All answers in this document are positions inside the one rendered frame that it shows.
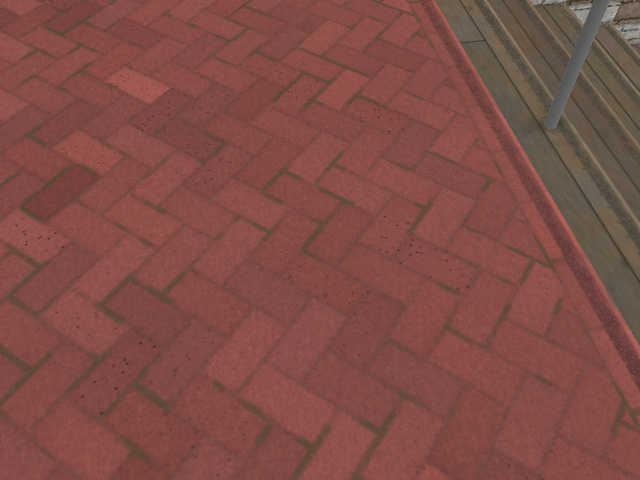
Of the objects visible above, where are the stairs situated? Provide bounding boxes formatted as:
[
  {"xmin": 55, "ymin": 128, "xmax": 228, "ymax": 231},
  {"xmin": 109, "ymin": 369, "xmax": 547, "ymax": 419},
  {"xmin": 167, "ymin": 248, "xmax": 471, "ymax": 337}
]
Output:
[{"xmin": 435, "ymin": 0, "xmax": 640, "ymax": 346}]

